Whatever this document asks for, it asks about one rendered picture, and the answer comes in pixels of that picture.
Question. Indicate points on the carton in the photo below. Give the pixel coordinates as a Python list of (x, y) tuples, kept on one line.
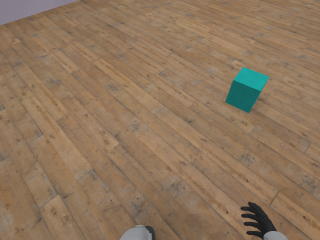
[(245, 89)]

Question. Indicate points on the right robot hand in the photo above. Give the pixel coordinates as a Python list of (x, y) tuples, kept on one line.
[(264, 224)]

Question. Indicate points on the robot left foot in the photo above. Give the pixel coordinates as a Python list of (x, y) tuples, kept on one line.
[(151, 231)]

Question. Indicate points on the left robot thigh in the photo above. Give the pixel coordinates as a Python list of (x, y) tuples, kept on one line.
[(137, 233)]

